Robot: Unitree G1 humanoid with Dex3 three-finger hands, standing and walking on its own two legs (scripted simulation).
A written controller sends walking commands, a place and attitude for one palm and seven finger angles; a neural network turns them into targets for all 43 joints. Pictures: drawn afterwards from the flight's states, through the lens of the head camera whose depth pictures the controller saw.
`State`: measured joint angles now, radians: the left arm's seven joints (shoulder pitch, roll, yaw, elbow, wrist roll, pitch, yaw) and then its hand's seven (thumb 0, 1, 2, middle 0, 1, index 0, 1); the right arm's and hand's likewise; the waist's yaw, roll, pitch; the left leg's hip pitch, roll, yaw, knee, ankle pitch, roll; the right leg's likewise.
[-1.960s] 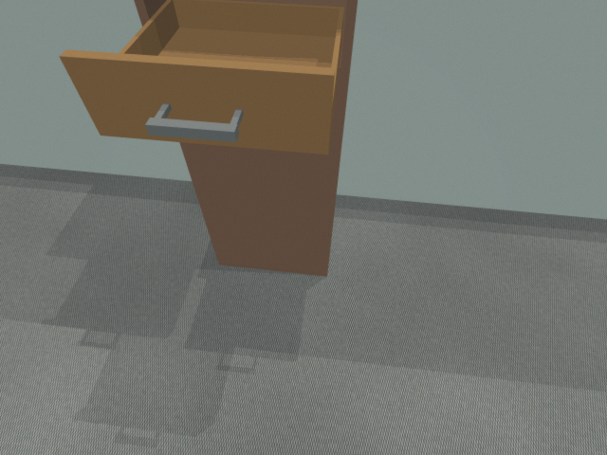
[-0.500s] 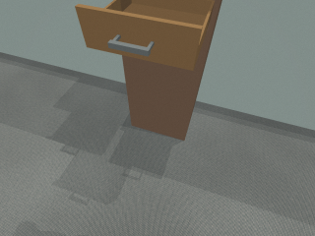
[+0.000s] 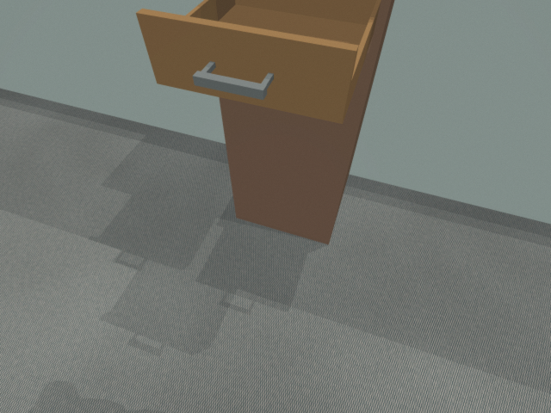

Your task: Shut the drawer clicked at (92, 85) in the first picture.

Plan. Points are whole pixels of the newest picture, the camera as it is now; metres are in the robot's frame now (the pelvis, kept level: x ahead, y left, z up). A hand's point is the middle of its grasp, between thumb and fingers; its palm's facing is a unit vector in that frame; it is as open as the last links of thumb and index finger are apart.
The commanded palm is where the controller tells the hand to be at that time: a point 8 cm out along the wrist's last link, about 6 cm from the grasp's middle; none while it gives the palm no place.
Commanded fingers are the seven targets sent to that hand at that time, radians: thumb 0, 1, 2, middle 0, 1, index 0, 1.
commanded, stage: look at it before walking up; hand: left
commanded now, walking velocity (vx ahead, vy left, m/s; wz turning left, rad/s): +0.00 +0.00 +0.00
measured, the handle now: (234, 78) +0.61 +0.12 +0.15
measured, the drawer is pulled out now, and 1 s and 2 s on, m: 0.29 0.29 0.29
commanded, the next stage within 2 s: turn to face it in 0.28 s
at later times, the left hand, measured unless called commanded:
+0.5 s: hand out of the picture +0.08 +0.23 -0.16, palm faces -0.01 -0.95 -0.31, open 7.3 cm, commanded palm none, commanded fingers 0.00 0.90 0.90 -0.20 -0.30 -0.20 -0.30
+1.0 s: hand out of the picture +0.07 +0.18 -0.18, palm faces -0.11 -0.97 -0.23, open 7.3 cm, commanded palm none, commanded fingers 0.00 0.90 0.90 -0.20 -0.30 -0.20 -0.30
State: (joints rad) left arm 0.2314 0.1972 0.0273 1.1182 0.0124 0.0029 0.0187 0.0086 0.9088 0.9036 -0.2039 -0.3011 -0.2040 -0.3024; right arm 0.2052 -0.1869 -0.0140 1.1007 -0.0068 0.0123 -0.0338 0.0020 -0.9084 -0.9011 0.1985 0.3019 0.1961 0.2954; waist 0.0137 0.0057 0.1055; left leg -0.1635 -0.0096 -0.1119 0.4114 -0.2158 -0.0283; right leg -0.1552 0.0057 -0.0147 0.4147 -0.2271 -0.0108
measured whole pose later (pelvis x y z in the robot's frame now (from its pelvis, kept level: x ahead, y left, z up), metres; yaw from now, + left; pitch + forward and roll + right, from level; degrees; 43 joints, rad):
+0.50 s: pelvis +0.01 +0.00 +0.00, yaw -2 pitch -2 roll +0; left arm 0.13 0.28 0.04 1.08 0.01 0.00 0.01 0.01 0.91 0.90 -0.20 -0.30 -0.20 -0.30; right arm 0.16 -0.27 -0.02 1.10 -0.01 0.01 -0.03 0.00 -0.91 -0.90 0.20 0.30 0.20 0.30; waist 0.01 0.01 0.09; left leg -0.13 0.01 -0.09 0.38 -0.21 -0.04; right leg -0.14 0.02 0.01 0.38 -0.21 -0.02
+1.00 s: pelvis -0.01 +0.00 -0.01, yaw -7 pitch -1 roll +0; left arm 0.17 0.20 0.05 1.00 0.03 0.04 0.00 0.01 0.91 0.90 -0.21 -0.30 -0.21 -0.30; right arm 0.20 -0.21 -0.04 1.04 0.00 0.04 -0.04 0.00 -0.91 -0.90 0.20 0.30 0.20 0.30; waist -0.01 0.01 0.12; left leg -0.26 0.03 -0.01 0.65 -0.41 -0.02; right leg -0.26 0.07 0.09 0.53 -0.24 -0.03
